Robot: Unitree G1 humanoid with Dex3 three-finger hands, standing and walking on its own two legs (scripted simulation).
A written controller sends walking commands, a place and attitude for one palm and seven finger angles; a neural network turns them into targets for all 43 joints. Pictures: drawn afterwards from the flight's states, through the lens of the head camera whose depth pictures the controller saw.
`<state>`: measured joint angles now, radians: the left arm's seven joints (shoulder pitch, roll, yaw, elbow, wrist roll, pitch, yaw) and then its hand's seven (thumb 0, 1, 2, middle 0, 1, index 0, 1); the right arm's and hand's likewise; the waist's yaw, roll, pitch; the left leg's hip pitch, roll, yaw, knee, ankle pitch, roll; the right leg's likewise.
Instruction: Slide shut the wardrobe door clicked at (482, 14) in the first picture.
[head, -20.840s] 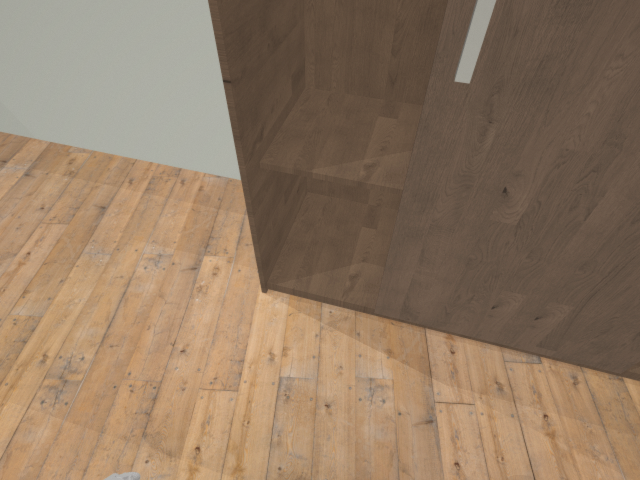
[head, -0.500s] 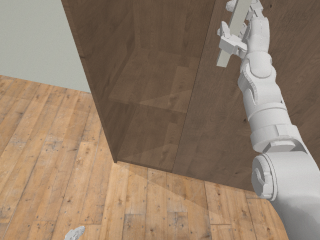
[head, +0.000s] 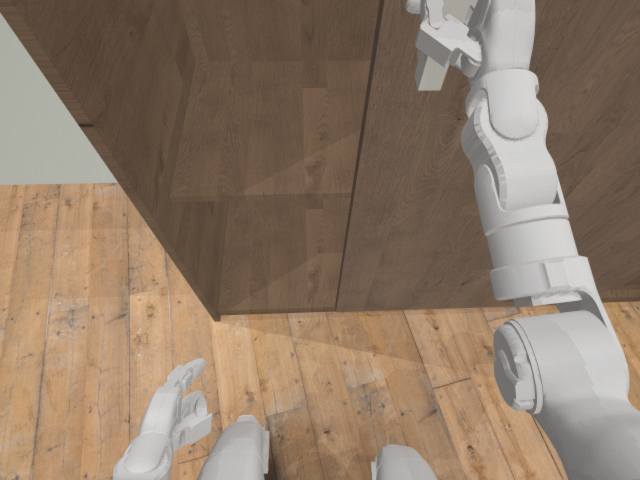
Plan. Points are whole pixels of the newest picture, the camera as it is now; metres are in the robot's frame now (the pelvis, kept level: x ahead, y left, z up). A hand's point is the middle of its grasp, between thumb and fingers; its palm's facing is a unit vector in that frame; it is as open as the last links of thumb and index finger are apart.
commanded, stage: step sideways, sliding the door along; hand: right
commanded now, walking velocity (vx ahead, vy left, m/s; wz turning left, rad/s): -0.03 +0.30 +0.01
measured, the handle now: out of the picture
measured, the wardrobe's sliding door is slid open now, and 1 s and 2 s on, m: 0.37 0.12 0.00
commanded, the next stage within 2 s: stop walking and hold the door there in 1.88 s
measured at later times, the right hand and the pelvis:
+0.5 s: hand (323, 33) +0.47 -0.01 +0.25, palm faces +0.12 +0.98 -0.17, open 7.1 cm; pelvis +0.05 +0.12 +0.00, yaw -6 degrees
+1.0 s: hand (152, 36) +0.47 +0.14 +0.25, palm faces +0.06 +0.99 -0.15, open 7.3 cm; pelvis +0.05 +0.23 +0.00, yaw -8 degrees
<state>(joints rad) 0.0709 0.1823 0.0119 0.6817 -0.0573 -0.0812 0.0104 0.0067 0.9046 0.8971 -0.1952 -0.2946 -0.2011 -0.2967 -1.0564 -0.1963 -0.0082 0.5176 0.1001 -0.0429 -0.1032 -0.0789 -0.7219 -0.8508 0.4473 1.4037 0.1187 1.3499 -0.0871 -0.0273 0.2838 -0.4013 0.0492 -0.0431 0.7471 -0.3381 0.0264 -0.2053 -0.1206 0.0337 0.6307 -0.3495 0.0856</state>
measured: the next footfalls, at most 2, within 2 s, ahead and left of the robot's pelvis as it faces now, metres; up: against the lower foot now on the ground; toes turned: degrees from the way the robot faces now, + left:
left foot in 0.06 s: +0.14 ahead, +0.20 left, +0.00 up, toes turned +1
right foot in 0.40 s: +0.05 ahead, -0.07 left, +0.00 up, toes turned -15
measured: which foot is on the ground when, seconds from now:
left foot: up 0.00-0.04, down 0.06-0.70, up 0.72-0.82, down 0.84-1.00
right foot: down 0.00-0.28, up 0.30-0.38, down 0.40-0.88, up 0.90-0.98, down 1.00-1.00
